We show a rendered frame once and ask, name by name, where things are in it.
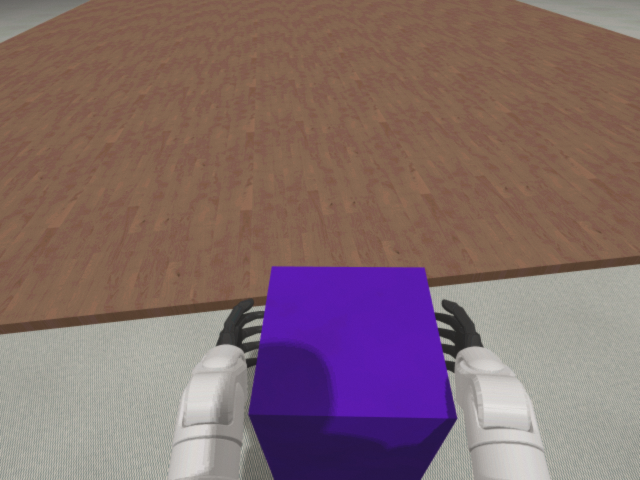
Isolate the left robot hand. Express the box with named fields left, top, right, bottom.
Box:
left=216, top=298, right=265, bottom=368

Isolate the right robot hand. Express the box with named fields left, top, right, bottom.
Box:
left=434, top=299, right=484, bottom=373

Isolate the robot right forearm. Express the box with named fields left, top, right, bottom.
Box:
left=454, top=347, right=551, bottom=480

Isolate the carton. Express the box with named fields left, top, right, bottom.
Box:
left=248, top=266, right=457, bottom=480

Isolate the robot left forearm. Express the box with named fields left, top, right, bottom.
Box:
left=167, top=344, right=248, bottom=480

